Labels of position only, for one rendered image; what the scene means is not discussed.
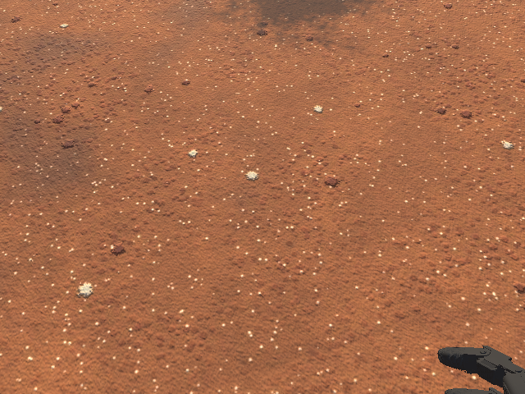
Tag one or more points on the robot right hand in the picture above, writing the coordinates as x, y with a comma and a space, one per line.
490, 364

